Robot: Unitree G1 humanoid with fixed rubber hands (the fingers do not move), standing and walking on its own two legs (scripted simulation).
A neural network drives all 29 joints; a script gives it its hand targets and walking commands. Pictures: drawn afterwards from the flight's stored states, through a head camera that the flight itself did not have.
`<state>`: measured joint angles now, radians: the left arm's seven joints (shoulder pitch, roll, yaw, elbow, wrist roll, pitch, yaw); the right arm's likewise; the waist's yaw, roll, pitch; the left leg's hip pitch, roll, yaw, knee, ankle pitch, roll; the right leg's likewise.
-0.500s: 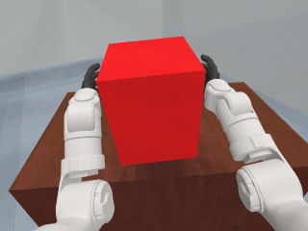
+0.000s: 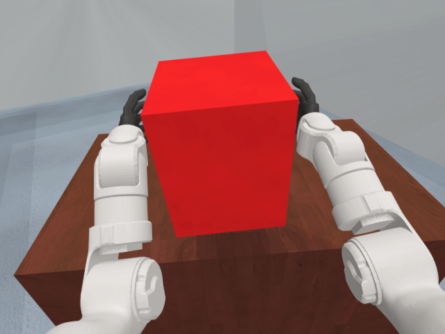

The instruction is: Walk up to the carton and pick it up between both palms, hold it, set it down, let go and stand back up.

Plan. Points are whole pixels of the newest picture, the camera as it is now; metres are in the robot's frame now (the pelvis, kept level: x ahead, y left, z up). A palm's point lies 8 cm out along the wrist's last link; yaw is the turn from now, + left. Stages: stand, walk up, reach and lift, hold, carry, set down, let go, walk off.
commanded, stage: hold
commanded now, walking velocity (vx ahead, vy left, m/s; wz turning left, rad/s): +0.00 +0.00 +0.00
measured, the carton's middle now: (221, 143) +0.39 +0.00 +0.22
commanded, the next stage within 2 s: set down in 0.38 s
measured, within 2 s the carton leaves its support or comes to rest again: neither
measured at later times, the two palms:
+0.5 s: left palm (131, 131) +0.37 +0.15 +0.26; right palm (304, 118) +0.37 -0.14 +0.27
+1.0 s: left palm (133, 153) +0.39 +0.16 +0.21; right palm (289, 148) +0.39 -0.13 +0.20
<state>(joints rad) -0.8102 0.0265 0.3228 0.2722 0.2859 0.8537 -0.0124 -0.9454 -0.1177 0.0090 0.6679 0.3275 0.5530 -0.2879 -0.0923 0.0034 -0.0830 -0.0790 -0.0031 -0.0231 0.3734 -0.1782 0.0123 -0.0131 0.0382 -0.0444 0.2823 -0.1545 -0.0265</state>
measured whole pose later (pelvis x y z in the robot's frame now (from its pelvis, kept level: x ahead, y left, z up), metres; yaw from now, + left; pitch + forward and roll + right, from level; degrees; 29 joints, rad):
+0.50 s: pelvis +0.00 +0.00 +0.00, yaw +1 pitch -6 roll -1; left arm -0.83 0.05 0.33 0.31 0.25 0.81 -0.01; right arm -0.97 -0.10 -0.02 0.69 0.29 0.54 -0.29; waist -0.11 0.00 -0.08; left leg -0.09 -0.01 -0.04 0.38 -0.18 0.01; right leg -0.02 0.04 -0.05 0.29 -0.16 -0.03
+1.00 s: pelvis +0.01 +0.00 +0.00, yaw +2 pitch -9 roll -1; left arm -0.74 -0.01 0.33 0.34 0.34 0.58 -0.01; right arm -0.81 0.00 -0.14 0.78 0.11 0.17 -0.19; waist -0.09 -0.06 0.05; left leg 0.00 -0.02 -0.05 0.36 -0.19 0.02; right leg 0.08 0.03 -0.07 0.26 -0.17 -0.02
